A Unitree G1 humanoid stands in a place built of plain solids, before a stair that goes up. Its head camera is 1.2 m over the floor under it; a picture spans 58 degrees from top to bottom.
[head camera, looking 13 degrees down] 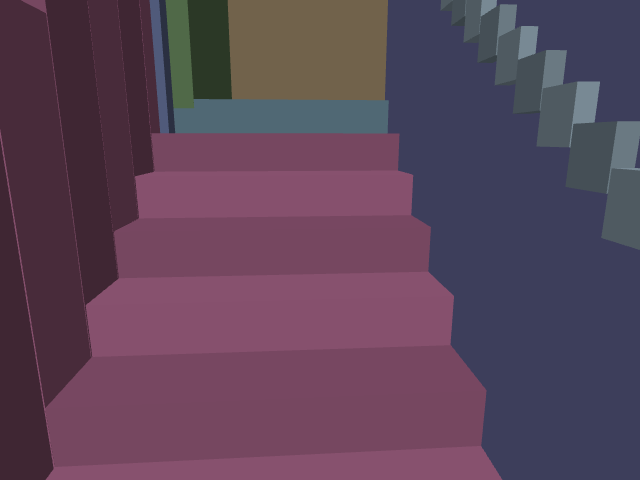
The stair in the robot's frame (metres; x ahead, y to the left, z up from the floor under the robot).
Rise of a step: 0.18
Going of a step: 0.27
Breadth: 1.17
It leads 4 degrees to the left of straight ahead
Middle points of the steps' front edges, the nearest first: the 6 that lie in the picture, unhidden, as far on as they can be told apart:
1.03 0.12 0.53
1.30 0.14 0.70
1.57 0.16 0.88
1.83 0.18 1.06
2.10 0.20 1.23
2.37 0.22 1.41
